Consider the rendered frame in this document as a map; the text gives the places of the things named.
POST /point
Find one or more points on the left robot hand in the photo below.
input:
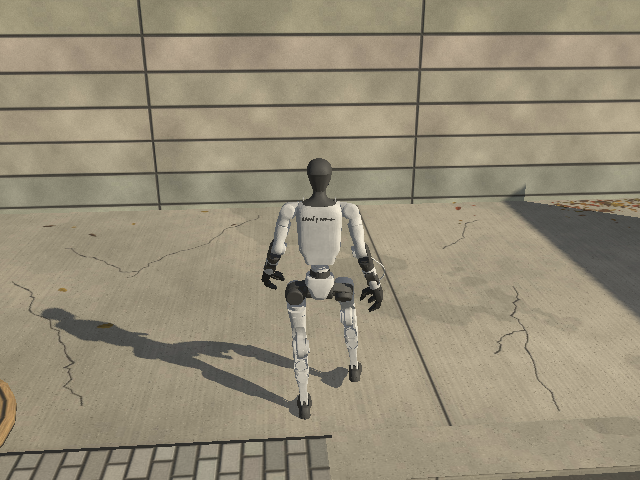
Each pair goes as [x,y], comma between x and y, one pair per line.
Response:
[277,275]

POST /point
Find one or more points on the left robot forearm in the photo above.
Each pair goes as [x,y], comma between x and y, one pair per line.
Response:
[271,261]

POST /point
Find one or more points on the robot right upper arm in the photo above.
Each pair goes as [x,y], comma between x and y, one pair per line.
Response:
[350,211]

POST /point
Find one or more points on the right robot forearm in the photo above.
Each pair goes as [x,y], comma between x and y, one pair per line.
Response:
[369,271]

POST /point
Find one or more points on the robot left upper arm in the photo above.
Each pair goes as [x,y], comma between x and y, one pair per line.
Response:
[287,212]

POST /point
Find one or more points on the robot left thigh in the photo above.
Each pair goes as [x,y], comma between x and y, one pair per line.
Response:
[295,295]

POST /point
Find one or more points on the right robot hand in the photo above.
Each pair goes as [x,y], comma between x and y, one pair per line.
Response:
[377,295]

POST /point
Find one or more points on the humanoid robot torso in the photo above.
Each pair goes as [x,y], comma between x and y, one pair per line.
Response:
[319,239]

